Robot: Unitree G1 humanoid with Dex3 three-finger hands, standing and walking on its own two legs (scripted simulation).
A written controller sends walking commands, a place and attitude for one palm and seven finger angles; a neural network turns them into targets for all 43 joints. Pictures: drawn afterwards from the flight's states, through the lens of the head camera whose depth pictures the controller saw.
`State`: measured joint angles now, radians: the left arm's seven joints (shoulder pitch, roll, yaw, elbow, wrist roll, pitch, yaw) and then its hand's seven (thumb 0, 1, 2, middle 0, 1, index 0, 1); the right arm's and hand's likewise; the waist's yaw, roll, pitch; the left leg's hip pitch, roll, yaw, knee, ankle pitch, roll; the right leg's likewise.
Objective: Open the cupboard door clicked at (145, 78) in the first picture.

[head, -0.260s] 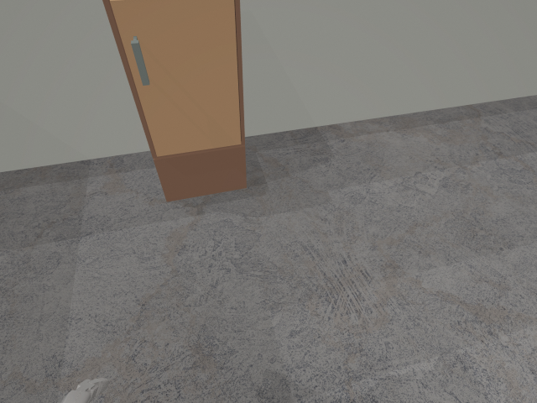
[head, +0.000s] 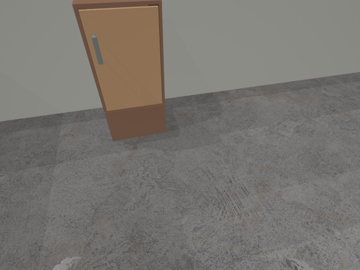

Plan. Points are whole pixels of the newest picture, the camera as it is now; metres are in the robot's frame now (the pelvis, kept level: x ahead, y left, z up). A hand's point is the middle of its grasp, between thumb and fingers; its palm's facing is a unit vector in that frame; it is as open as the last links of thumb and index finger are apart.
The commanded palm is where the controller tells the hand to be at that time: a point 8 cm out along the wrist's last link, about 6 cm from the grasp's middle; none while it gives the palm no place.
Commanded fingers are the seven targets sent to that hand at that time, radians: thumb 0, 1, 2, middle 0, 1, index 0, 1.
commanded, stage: stand and wait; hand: left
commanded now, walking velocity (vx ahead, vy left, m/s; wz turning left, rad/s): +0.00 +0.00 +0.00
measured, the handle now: (97, 48) +1.08 +0.48 -0.03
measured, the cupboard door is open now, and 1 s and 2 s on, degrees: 0 0 0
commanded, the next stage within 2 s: look at it before walking up in 0.74 s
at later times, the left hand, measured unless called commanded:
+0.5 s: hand out of the picture +0.04 +0.23 -0.15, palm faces -0.03 -0.94 -0.34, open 7.3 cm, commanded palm none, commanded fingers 0.00 0.90 0.90 -0.20 -0.30 -0.20 -0.30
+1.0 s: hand out of the picture +0.04 +0.22 -0.15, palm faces -0.04 -0.94 -0.33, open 7.3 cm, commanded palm none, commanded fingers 0.00 0.90 0.90 -0.20 -0.30 -0.20 -0.30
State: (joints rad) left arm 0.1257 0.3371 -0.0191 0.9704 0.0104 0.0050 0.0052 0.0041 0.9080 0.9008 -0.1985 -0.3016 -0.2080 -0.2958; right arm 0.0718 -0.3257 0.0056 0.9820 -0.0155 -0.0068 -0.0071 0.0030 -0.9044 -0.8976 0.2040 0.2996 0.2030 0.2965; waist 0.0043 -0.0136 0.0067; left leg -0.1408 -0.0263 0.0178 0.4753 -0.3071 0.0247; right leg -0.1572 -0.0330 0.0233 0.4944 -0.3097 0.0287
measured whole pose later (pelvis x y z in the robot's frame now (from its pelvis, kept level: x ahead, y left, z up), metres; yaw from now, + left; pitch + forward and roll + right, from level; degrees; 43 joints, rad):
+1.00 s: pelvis -0.03 -0.02 +0.01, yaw +0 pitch -2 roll +0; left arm 0.14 0.34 -0.01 1.09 0.01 -0.01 0.00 0.00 0.91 0.90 -0.20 -0.30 -0.21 -0.30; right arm 0.13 -0.34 0.00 1.12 -0.01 -0.01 0.00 0.00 -0.91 -0.90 0.20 0.30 0.20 0.30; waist 0.00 -0.01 0.03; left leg -0.14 0.01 0.01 0.38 -0.20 -0.01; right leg -0.16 0.00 0.02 0.40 -0.21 0.00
